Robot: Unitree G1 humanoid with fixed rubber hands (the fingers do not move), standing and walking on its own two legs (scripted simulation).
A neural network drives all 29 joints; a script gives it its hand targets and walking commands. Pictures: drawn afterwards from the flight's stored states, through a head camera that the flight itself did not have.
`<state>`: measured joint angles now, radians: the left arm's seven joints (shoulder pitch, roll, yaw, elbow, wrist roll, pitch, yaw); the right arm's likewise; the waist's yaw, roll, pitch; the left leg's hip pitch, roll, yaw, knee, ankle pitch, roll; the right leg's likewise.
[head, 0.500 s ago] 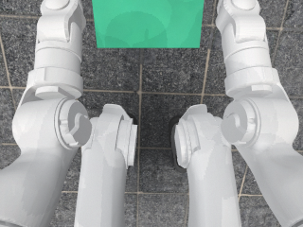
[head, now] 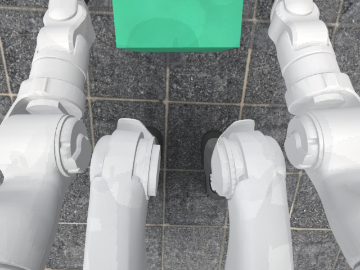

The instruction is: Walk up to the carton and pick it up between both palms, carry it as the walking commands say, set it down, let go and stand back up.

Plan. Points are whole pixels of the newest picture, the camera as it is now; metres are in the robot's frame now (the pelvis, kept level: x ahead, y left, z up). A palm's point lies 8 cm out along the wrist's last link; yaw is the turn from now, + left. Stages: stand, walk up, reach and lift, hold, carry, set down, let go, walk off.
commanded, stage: set down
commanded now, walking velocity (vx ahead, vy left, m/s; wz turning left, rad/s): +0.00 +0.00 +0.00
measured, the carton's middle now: out of the picture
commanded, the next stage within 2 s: let go in 1.62 s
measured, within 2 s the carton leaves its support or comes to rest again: neither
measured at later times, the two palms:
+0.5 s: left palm out of the picture +0.55 +0.20 -0.12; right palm out of the picture +0.56 -0.16 -0.12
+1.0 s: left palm out of the picture +0.55 +0.20 +0.02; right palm out of the picture +0.56 -0.17 +0.02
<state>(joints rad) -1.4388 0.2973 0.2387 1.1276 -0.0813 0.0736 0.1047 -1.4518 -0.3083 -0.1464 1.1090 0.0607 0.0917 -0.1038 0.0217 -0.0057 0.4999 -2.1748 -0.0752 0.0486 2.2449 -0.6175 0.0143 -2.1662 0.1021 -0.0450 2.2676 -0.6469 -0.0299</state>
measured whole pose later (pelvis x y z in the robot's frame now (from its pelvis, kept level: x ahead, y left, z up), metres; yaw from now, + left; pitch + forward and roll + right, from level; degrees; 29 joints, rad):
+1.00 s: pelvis +0.00 +0.00 +0.15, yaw +0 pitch +39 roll +0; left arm -1.36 0.32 0.23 0.84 -0.11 0.25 0.12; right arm -1.37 -0.36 -0.20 0.86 0.10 0.25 -0.09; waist 0.03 0.01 0.25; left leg -1.91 -0.08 0.01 1.71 -0.49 0.02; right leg -1.89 0.07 -0.02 1.72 -0.52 -0.02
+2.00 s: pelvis +0.08 +0.01 +0.36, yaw +0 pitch +35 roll +0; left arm -0.54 0.19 0.24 0.60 0.09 0.12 -0.04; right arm -0.54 -0.16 -0.21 0.58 -0.10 0.12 -0.02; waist 0.01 -0.01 -0.01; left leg -1.11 -0.07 -0.04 0.77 -0.26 0.03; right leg -1.09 0.07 0.04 0.78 -0.29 -0.02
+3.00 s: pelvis +0.12 +0.00 +0.41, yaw -1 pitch -6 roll +0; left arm 0.23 0.23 0.03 0.38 0.03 0.18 -0.06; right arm 0.24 -0.21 -0.02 0.40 -0.01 0.13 0.06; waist 0.01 -0.01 0.17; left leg -0.08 -0.05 -0.02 0.47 -0.29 0.03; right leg -0.08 0.05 0.03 0.48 -0.31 -0.04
